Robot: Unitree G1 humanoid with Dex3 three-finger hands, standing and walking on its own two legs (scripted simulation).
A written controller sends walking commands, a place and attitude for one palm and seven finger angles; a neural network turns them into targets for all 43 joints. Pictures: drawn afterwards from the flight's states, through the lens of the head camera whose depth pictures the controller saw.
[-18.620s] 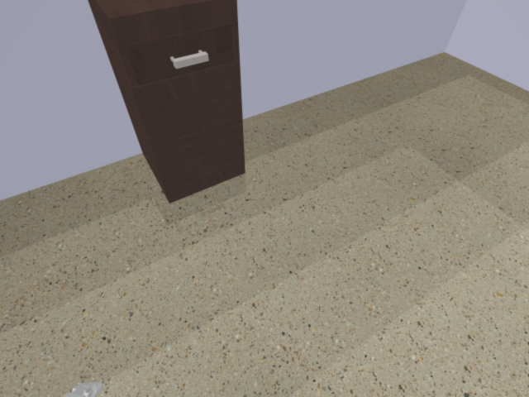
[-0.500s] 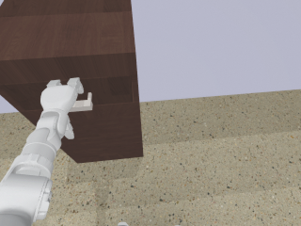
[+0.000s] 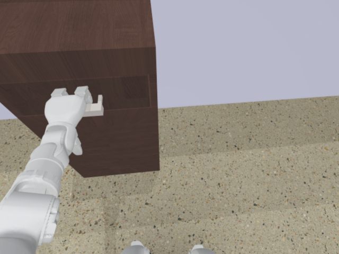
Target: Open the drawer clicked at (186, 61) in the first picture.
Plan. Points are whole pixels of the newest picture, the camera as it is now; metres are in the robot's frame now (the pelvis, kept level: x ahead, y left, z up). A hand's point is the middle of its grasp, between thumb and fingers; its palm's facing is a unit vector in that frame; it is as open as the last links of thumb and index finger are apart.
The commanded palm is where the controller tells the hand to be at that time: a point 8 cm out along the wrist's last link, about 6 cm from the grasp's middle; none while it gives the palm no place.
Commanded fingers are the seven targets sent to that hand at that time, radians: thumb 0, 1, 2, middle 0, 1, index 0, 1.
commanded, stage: lower the fingers behind the handle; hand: left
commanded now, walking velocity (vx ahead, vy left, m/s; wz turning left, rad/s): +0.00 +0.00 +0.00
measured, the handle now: (80, 105) +0.51 +0.24 -0.02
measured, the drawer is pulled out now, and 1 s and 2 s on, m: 0.00 0.00 0.01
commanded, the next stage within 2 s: close the thumb around the handle in 0.82 s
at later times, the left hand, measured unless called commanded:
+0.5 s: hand (77, 126) +0.45 +0.24 -0.03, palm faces -0.06 -0.03 -1.00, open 13.9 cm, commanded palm +0.44 +0.23 +0.02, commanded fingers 0.00 -0.50 0.30 -0.30 -1.20 -0.30 -1.20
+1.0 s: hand (76, 127) +0.45 +0.24 -0.03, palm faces -0.05 -0.04 -1.00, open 13.8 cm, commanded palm +0.43 +0.23 +0.02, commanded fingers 0.00 -0.22 0.42 -0.32 -1.23 -0.32 -1.23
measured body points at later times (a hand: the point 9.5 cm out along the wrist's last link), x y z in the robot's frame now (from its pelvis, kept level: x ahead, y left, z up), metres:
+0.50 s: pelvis -0.01 +0.01 -0.02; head +0.10 +0.01 +0.42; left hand +0.45 +0.24 +0.02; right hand +0.00 -0.27 -0.14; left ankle +0.00 +0.09 -0.69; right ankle -0.03 -0.11 -0.69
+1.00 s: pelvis -0.01 +0.01 -0.02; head +0.10 +0.02 +0.42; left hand +0.44 +0.24 +0.02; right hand +0.01 -0.26 -0.14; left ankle +0.00 +0.09 -0.69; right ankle -0.03 -0.11 -0.69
